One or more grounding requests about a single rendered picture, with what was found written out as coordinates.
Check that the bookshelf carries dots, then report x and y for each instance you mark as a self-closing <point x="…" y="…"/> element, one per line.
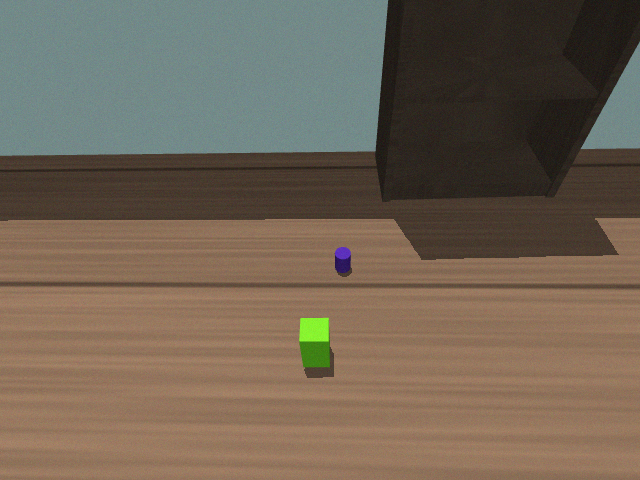
<point x="494" y="98"/>

